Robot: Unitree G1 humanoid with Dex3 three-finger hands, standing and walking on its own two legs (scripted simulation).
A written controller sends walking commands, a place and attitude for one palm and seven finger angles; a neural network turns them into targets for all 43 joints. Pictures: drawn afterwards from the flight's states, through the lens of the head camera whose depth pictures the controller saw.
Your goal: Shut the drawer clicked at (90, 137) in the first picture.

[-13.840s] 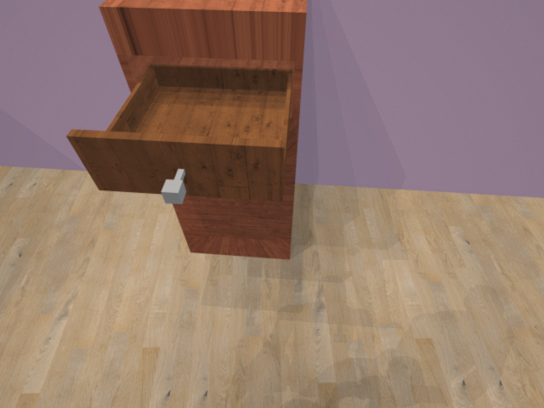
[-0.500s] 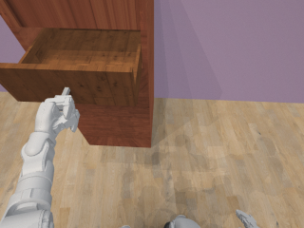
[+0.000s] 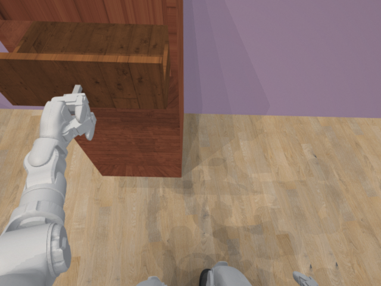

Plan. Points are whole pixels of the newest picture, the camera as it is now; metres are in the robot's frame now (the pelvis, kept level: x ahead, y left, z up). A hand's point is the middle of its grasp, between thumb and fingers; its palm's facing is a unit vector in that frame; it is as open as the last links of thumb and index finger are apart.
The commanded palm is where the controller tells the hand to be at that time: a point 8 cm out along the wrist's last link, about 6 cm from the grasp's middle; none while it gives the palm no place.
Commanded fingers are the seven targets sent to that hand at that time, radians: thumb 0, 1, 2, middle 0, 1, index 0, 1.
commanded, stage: push the drawer shut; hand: left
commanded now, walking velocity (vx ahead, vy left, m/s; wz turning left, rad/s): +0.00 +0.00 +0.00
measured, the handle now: (74, 98) +0.50 +0.24 +0.07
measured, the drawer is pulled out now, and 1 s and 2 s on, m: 0.13 0.01 0.00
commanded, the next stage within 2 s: pull the fist back off the drawer in 1.28 s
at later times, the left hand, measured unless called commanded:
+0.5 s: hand (96, 100) +0.49 +0.19 +0.07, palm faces -0.04 -1.00 -0.03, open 3.3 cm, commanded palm +0.48 +0.25 +0.07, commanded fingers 0.00 0.90 0.90 -1.40 -1.60 -1.40 -1.60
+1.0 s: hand (102, 80) +0.56 +0.19 +0.07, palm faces -0.02 -1.00 -0.03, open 3.4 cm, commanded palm +0.55 +0.24 +0.07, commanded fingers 0.00 0.90 0.90 -1.40 -1.60 -1.40 -1.60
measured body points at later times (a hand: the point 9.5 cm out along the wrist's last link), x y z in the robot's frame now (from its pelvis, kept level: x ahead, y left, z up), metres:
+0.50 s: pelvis +0.00 +0.01 -0.01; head +0.12 +0.01 +0.43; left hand +0.49 +0.25 +0.08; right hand +0.01 -0.26 -0.12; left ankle -0.02 +0.10 -0.70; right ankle +0.06 -0.08 -0.70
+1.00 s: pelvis +0.01 +0.01 -0.01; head +0.16 +0.02 +0.41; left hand +0.55 +0.24 +0.08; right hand -0.03 -0.25 -0.12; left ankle -0.02 +0.10 -0.70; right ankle +0.06 -0.08 -0.70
